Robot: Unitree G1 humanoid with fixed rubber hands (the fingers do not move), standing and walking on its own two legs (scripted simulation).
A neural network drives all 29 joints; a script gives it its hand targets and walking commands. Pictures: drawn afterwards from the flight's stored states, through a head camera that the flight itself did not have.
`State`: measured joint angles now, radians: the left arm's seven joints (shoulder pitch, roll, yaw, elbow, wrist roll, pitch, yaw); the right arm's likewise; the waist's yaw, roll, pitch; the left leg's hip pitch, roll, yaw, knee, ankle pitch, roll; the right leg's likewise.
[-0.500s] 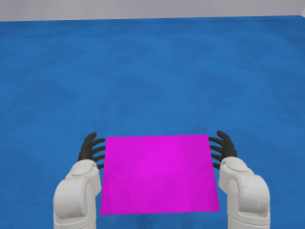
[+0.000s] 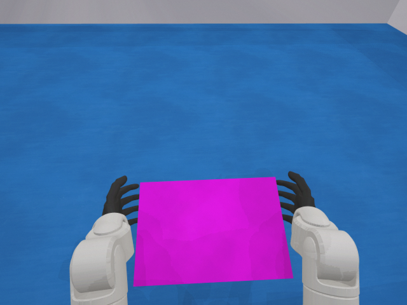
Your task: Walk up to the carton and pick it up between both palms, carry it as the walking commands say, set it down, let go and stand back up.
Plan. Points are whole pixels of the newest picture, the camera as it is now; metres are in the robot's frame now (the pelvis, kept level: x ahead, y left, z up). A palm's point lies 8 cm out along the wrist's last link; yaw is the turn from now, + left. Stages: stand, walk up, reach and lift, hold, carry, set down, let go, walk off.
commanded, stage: carry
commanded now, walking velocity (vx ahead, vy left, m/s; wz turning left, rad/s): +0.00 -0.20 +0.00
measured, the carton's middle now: (209, 233) +0.26 +0.00 +0.01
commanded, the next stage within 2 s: none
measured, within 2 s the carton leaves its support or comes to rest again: neither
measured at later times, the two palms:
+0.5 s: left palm (219, 234) +0.22 -0.01 +0.10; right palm out of the picture +0.22 -0.32 +0.11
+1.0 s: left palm (334, 252) +0.19 -0.18 +0.11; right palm out of the picture +0.18 -0.50 +0.10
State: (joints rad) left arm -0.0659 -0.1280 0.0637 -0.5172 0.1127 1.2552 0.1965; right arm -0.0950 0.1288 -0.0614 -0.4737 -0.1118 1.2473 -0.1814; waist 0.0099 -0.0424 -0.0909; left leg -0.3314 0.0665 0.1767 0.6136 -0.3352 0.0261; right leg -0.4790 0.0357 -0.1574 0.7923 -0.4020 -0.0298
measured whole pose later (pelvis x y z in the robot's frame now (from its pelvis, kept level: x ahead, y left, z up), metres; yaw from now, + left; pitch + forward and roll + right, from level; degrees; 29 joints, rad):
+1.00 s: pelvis -0.07 -0.33 +0.01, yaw +1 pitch +4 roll +1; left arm -0.09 -0.13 0.05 -0.51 0.11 1.23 0.18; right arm -0.09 0.13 -0.08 -0.54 -0.10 1.26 -0.20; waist -0.03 0.02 -0.05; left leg -0.48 0.09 0.13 1.00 -0.54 -0.04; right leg -0.37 -0.02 -0.17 0.55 -0.25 -0.08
